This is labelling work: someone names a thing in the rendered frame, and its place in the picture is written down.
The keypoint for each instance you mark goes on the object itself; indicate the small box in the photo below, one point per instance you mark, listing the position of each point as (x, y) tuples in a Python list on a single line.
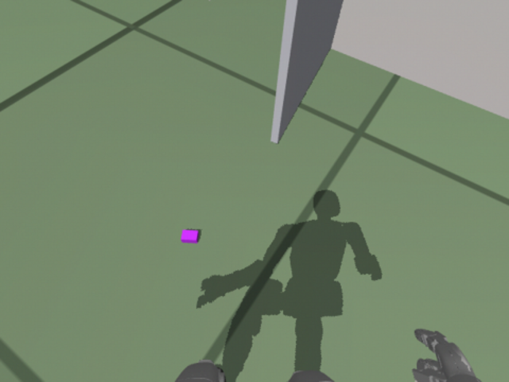
[(189, 236)]

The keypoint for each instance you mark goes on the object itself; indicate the right robot hand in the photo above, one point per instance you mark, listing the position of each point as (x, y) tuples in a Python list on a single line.
[(450, 359)]

